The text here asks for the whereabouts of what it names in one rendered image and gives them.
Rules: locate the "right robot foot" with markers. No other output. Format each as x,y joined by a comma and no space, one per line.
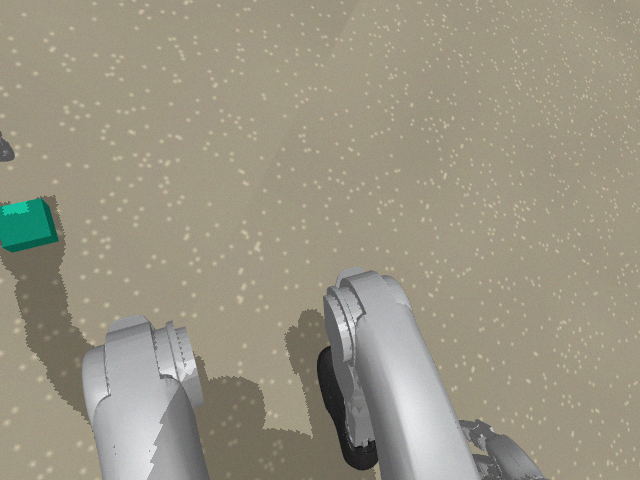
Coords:
360,458

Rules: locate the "small box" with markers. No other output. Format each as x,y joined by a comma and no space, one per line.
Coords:
26,225

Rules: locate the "right robot hand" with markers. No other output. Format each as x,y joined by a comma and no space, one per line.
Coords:
506,460

